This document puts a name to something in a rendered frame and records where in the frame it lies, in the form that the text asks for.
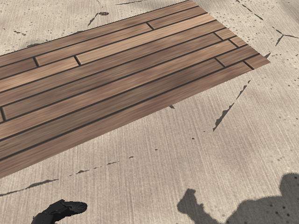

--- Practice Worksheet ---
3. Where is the robot left hand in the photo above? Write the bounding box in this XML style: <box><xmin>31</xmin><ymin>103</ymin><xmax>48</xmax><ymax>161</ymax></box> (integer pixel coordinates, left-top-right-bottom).
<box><xmin>31</xmin><ymin>199</ymin><xmax>88</xmax><ymax>224</ymax></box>

